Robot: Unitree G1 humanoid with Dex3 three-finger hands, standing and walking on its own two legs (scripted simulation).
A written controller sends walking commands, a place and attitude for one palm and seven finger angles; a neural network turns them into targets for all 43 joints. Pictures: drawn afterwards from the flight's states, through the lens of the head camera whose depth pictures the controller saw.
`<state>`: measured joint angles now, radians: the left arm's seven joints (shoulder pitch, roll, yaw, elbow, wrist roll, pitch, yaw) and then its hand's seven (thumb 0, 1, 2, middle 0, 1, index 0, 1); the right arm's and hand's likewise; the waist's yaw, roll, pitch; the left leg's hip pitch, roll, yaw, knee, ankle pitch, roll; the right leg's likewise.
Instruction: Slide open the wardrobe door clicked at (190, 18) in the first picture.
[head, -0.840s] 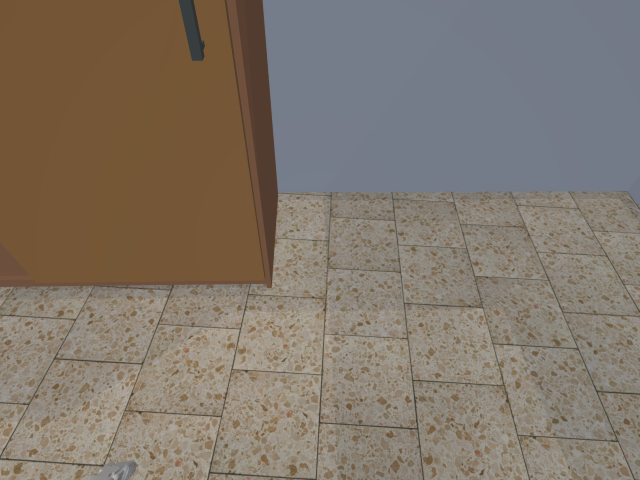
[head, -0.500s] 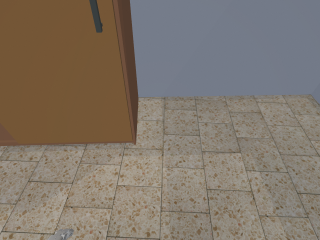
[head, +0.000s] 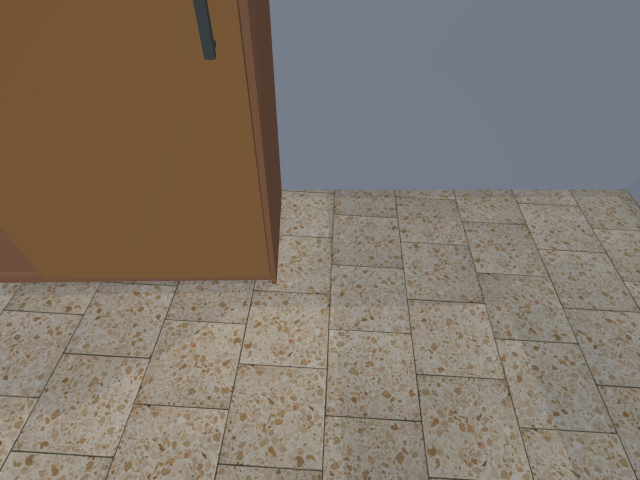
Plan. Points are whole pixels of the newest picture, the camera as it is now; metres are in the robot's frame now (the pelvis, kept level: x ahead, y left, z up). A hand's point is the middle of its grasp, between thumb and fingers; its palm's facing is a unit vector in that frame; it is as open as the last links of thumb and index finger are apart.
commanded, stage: look at it before walking up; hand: right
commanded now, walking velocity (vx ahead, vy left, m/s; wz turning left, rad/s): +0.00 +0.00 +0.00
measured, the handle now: (205, 16) +0.90 +0.30 +0.20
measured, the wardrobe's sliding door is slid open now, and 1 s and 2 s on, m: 0.00 0.00 0.00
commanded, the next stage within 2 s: walk to a spot facing it in 0.60 s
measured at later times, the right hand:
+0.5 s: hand out of the picture +0.08 -0.24 -0.16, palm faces -0.04 +0.94 -0.33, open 7.4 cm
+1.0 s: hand out of the picture +0.07 -0.21 -0.17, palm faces -0.11 +0.95 -0.29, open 7.4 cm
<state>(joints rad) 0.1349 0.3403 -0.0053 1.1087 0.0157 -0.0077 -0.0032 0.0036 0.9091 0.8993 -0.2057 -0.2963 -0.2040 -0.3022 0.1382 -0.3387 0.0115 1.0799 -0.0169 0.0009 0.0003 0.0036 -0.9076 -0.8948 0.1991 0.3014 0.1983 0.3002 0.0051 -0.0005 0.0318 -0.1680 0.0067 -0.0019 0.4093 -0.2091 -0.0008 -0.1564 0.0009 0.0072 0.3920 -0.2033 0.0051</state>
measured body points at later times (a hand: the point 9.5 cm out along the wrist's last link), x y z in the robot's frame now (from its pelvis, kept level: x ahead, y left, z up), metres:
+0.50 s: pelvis +0.00 +0.00 +0.00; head +0.01 +0.00 +0.45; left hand +0.08 +0.30 -0.13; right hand +0.08 -0.29 -0.13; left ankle +0.01 +0.12 -0.74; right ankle +0.01 -0.12 -0.74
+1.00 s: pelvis +0.00 +0.01 -0.01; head +0.02 +0.01 +0.44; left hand +0.06 +0.28 -0.15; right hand +0.08 -0.26 -0.15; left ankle +0.01 +0.12 -0.74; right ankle +0.01 -0.12 -0.74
